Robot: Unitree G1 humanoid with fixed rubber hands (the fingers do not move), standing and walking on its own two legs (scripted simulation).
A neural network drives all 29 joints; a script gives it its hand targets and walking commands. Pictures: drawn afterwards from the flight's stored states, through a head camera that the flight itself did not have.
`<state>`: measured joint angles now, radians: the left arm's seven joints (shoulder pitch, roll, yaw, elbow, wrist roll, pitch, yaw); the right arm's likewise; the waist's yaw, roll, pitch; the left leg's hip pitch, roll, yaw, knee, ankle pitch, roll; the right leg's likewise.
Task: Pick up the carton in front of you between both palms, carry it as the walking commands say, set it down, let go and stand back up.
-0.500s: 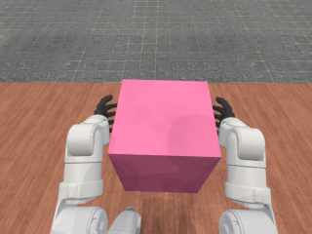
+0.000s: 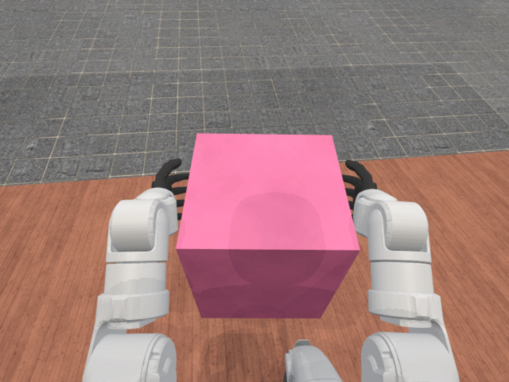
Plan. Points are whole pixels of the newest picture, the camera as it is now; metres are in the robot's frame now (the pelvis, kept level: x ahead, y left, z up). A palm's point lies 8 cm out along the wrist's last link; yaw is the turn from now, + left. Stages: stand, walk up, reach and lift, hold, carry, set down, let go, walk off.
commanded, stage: carry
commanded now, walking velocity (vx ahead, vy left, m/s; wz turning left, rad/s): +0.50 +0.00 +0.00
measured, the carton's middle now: (262, 232) +0.35 -0.02 +0.03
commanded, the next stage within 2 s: none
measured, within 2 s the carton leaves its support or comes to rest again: neither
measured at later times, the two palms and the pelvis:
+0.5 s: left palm (177, 112) +0.65 +0.14 +0.04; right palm (308, 108) +0.68 -0.15 +0.03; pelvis +0.31 -0.03 -0.06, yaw +2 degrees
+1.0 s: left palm (188, 60) +0.97 +0.15 -0.02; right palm (287, 63) +0.96 -0.15 -0.02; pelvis +0.62 +0.02 -0.12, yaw +0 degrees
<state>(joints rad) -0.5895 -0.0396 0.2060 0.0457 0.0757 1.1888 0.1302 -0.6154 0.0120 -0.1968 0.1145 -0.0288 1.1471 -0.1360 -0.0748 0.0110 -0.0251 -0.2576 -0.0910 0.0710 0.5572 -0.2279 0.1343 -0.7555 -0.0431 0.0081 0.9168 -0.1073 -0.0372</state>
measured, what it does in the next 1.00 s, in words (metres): goes down: right foot 0.06 m lower, then left foot 0.06 m lower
